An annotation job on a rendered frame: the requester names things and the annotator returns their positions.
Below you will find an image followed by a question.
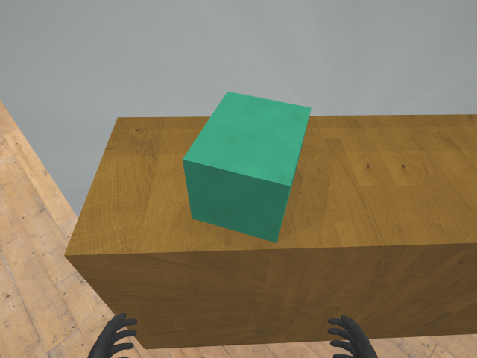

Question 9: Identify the carton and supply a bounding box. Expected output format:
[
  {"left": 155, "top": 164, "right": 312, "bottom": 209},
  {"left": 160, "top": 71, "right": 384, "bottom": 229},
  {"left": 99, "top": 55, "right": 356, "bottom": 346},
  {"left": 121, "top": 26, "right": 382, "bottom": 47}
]
[{"left": 183, "top": 92, "right": 311, "bottom": 243}]

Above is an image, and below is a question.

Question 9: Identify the pedestal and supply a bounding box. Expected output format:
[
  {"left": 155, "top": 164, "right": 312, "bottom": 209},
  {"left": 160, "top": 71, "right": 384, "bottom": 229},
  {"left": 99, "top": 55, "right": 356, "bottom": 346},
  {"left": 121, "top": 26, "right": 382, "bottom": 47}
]
[{"left": 64, "top": 114, "right": 477, "bottom": 349}]

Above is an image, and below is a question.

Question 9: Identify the robot left hand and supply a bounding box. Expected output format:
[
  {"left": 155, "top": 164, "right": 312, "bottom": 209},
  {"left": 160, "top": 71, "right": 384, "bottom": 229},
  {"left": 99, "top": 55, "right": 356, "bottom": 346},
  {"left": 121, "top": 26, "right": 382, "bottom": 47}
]
[{"left": 87, "top": 313, "right": 137, "bottom": 358}]

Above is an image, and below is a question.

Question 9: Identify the robot right hand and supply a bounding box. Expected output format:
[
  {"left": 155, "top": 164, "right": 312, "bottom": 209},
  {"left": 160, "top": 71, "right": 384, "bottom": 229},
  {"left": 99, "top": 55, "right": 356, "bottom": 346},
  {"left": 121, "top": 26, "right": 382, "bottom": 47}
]
[{"left": 328, "top": 315, "right": 378, "bottom": 358}]

